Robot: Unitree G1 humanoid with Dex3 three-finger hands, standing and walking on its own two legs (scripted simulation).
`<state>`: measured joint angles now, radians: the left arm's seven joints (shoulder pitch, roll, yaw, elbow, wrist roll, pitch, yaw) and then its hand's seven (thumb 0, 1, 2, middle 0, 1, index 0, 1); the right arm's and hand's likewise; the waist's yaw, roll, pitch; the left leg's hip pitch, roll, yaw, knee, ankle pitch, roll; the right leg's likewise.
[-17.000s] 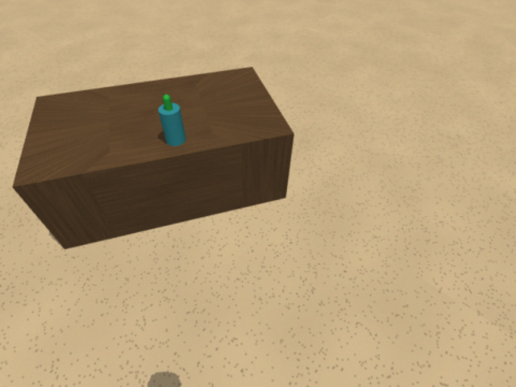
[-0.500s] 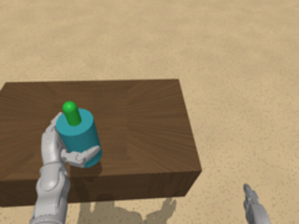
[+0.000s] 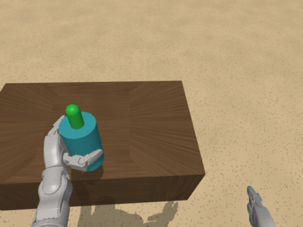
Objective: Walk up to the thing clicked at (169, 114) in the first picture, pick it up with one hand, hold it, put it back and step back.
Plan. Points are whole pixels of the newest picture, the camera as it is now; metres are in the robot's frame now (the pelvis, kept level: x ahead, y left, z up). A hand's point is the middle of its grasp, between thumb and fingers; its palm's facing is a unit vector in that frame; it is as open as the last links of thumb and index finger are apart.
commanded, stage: hold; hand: left
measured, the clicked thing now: (82, 136) +0.34 +0.17 +0.08
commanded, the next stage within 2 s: crouch in 0.76 s
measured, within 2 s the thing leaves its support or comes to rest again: neither
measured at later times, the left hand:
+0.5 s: hand (82, 143) +0.33 +0.17 +0.06, palm faces +0.22 -0.98 +0.02, open 11.2 cm
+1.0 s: hand (83, 142) +0.33 +0.17 +0.06, palm faces +0.22 -0.98 +0.02, open 11.2 cm
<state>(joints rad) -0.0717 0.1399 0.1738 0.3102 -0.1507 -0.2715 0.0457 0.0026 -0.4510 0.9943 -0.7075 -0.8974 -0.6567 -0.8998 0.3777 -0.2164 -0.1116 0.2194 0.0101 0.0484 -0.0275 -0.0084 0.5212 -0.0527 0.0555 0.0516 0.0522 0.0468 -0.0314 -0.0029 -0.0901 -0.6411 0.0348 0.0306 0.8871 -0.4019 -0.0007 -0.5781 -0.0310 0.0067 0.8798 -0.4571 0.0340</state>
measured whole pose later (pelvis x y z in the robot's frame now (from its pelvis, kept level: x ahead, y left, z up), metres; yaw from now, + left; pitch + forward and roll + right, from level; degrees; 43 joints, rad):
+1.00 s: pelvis +0.00 -0.01 +0.00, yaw +0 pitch +9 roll +0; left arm -0.09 0.15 0.19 0.35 -0.15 -0.29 0.03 0.00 -0.47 1.02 -0.71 -0.91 -0.66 -0.92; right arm 0.38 -0.22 -0.10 0.19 0.01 0.05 -0.03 -0.01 0.52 -0.05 0.06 0.05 0.05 0.05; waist -0.04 0.00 -0.09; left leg -0.64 0.04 0.02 0.88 -0.39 -0.01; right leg -0.58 -0.03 0.00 0.88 -0.46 0.03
